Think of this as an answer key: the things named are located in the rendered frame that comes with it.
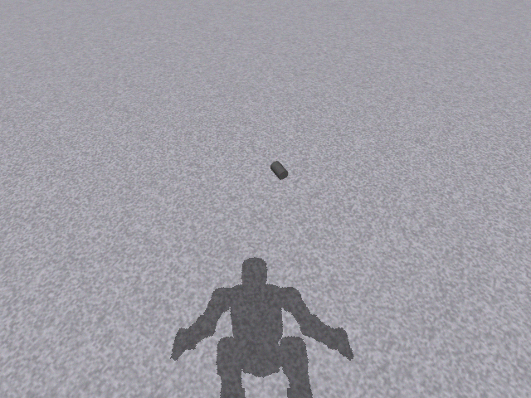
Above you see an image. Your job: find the can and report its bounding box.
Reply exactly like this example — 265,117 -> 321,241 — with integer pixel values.
270,161 -> 288,180

